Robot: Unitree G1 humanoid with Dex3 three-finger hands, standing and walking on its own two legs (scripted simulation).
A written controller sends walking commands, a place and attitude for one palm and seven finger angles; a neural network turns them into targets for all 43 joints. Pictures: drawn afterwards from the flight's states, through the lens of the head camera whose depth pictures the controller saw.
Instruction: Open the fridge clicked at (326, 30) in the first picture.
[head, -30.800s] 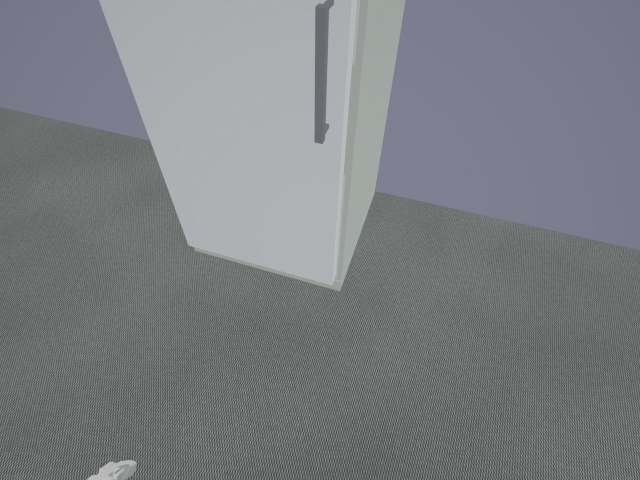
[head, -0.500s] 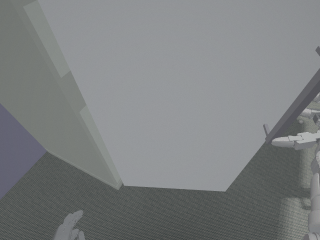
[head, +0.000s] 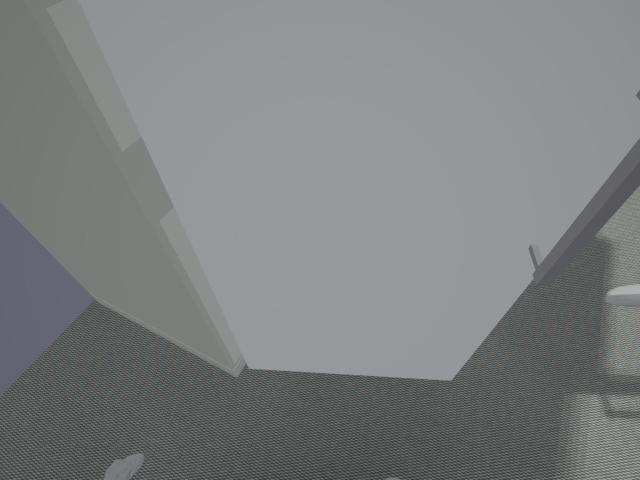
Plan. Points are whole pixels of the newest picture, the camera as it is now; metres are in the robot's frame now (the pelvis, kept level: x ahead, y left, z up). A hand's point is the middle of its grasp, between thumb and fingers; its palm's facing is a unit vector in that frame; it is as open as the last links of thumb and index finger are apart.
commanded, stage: slip the hand off the handle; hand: right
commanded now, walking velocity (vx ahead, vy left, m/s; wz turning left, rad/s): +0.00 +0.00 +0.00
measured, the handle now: (586, 204) +0.43 -0.29 +0.12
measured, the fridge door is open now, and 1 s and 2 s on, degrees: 67 67 67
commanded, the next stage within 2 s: draw the hand back to the body in 0.90 s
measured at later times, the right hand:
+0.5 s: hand out of the picture +0.33 -0.37 +0.11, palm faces +0.36 +0.91 -0.22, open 14.6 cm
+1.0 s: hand out of the picture +0.25 -0.36 +0.11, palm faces +0.40 +0.88 -0.25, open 14.6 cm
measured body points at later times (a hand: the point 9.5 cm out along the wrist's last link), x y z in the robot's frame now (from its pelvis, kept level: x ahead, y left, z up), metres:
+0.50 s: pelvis -0.01 -0.02 +0.00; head +0.02 -0.03 +0.45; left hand +0.08 +0.25 -0.10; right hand +0.31 -0.42 +0.12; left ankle -0.04 +0.12 -0.72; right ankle +0.05 -0.11 -0.72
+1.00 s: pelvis -0.01 -0.01 +0.00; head +0.00 -0.02 +0.45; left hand +0.17 +0.22 -0.08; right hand +0.22 -0.40 +0.13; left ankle -0.04 +0.12 -0.72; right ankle +0.05 -0.11 -0.72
